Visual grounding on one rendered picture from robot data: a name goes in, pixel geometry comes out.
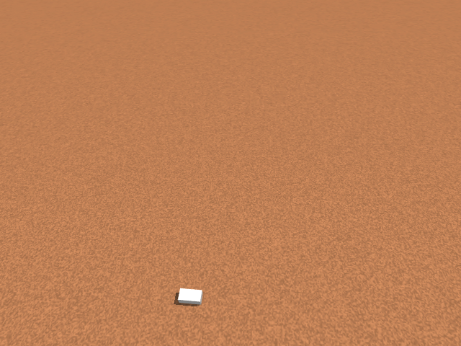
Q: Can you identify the small box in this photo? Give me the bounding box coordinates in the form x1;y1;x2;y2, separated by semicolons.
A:
178;288;203;305

